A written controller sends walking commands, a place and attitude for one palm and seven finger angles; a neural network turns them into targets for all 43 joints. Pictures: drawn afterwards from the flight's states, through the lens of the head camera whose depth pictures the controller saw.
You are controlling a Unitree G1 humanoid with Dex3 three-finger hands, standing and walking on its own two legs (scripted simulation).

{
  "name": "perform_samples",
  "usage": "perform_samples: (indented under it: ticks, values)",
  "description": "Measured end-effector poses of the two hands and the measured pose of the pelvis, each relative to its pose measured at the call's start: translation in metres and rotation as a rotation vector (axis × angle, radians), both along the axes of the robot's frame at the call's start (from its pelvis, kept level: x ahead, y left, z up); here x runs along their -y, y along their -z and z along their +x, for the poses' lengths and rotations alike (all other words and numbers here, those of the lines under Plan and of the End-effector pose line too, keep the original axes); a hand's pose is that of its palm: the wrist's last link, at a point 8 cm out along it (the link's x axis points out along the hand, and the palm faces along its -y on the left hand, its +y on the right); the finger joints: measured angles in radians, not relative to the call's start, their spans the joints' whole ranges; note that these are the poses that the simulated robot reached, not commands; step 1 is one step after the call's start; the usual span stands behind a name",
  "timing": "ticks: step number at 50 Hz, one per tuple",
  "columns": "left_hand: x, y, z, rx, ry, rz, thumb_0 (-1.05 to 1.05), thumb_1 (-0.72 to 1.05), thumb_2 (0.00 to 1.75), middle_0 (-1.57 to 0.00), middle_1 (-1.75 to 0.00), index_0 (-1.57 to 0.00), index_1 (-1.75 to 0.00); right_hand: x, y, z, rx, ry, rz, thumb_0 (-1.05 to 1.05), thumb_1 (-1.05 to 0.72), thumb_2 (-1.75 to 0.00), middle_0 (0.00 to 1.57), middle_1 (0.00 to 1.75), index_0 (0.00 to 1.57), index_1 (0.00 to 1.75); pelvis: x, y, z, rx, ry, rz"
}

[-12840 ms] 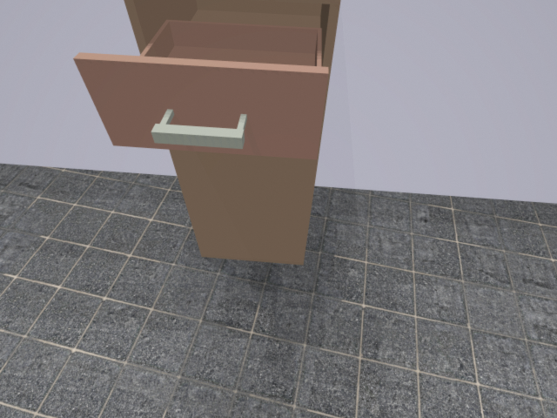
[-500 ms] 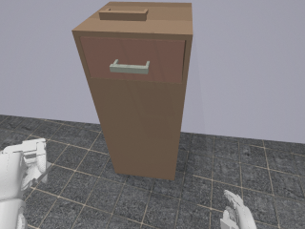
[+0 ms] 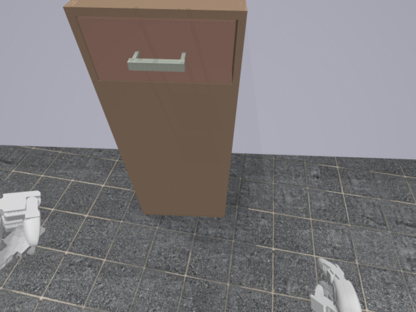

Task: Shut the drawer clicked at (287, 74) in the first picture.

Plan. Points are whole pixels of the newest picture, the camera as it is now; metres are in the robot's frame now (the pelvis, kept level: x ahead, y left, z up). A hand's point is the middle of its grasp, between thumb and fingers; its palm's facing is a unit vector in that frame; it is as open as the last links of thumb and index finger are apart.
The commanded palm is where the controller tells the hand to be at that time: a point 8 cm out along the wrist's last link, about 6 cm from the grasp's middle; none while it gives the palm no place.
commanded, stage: step back with the hand held close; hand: left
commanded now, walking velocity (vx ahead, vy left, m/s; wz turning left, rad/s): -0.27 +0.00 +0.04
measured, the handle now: (158, 60) +0.67 +0.18 +0.15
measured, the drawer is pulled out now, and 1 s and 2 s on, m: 0.00 0.00 0.00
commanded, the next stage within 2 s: stop stepping back and stand still in 0.60 s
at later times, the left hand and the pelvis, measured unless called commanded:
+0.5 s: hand out of the picture +0.12 +0.25 +0.18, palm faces +0.39 -0.80 -0.45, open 3.2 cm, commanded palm +0.05 +0.28 +0.18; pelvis -0.07 +0.00 +0.00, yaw +1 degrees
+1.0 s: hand out of the picture +0.04 +0.24 +0.17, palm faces +0.38 -0.83 -0.40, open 3.3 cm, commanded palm -0.03 +0.28 +0.18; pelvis -0.16 +0.00 +0.00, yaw +1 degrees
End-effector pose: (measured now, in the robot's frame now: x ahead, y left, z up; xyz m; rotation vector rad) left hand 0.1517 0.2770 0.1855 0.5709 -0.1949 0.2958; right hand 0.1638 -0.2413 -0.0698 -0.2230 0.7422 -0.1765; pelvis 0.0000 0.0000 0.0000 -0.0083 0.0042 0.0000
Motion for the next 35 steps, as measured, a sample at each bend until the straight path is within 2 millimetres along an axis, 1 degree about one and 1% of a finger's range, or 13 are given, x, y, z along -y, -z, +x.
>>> perform_samples:
  ticks: [4, 8, 14, 18, 22, 25, 27, 29, 32, 35]
  values:
    - [0.002, 0.000, -0.017, 0.037, -0.007, 0.002, 0.01, 0.89, 0.90, -1.40, -1.60, -1.41, -1.60, -0.003, 0.002, -0.012, 0.027, -0.011, 0.006, 0.01, -0.91, -0.90, 0.20, 0.30, 0.20, 0.30, 0.001, 0.004, -0.015, 0.003, -0.005, -0.008]
    - [0.002, 0.002, -0.032, 0.075, -0.013, -0.020, 0.01, 0.89, 0.90, -1.40, -1.60, -1.41, -1.60, -0.004, 0.004, -0.028, 0.021, -0.018, -0.004, 0.01, -0.91, -0.90, 0.20, 0.30, 0.20, 0.30, 0.000, 0.006, -0.027, -0.001, -0.016, -0.022]
    - [-0.009, 0.006, -0.048, 0.121, -0.009, -0.038, 0.01, 0.89, 0.90, -1.40, -1.60, -1.41, -1.60, -0.008, 0.006, -0.057, -0.015, -0.009, -0.047, 0.01, -0.91, -0.90, 0.20, 0.30, 0.20, 0.30, -0.008, 0.008, -0.043, 0.007, -0.024, -0.043]
    - [-0.018, -0.003, -0.057, 0.131, -0.020, 0.008, 0.01, 0.89, 0.90, -1.40, -1.60, -1.41, -1.60, -0.015, 0.002, -0.071, -0.017, -0.015, -0.047, 0.01, -0.91, -0.90, 0.20, 0.30, 0.20, 0.30, -0.009, 0.003, -0.051, -0.003, -0.052, -0.060]
    - [-0.020, -0.011, -0.070, 0.144, -0.029, 0.007, 0.01, 0.89, 0.90, -1.40, -1.60, -1.41, -1.60, -0.023, -0.002, -0.076, -0.014, -0.050, -0.027, 0.01, -0.91, -0.90, 0.20, 0.30, 0.20, 0.30, -0.006, -0.003, -0.058, -0.049, -0.045, -0.058]
    - [-0.011, -0.008, -0.076, 0.125, -0.006, -0.012, 0.01, 0.89, 0.90, -1.40, -1.60, -1.41, -1.60, -0.026, -0.002, -0.076, -0.006, -0.085, -0.010, 0.01, -0.90, -0.90, 0.20, 0.30, 0.20, 0.30, -0.002, -0.003, -0.070, -0.082, -0.025, -0.043]
    - [0.000, -0.004, -0.079, 0.112, 0.035, -0.008, 0.01, 0.89, 0.90, -1.40, -1.60, -1.41, -1.60, -0.026, 0.002, -0.076, 0.003, -0.106, 0.002, 0.01, -0.90, -0.90, 0.20, 0.30, 0.20, 0.30, 0.003, 0.001, -0.084, -0.094, -0.002, -0.021]
    - [0.011, -0.001, -0.082, 0.092, 0.082, -0.005, 0.01, 0.89, 0.90, -1.40, -1.60, -1.41, -1.60, -0.023, 0.005, -0.078, 0.011, -0.117, 0.010, 0.01, -0.90, -0.90, 0.20, 0.30, 0.20, 0.30, 0.007, 0.003, -0.102, -0.091, 0.008, -0.026]
    - [0.026, -0.005, -0.095, 0.073, 0.146, 0.011, 0.01, 0.89, 0.90, -1.40, -1.60, -1.41, -1.60, -0.017, 0.005, -0.090, 0.034, -0.099, 0.037, 0.01, -0.90, -0.90, 0.20, 0.30, 0.20, 0.30, 0.012, 0.004, -0.124, -0.062, 0.001, -0.050]
    - [0.031, -0.013, -0.119, 0.083, 0.174, 0.042, 0.01, 0.89, 0.90, -1.40, -1.60, -1.41, -1.60, -0.007, 0.002, -0.110, 0.050, -0.058, 0.042, 0.01, -0.90, -0.90, 0.20, 0.30, 0.20, 0.30, 0.018, 0.006, -0.134, -0.033, -0.010, -0.056]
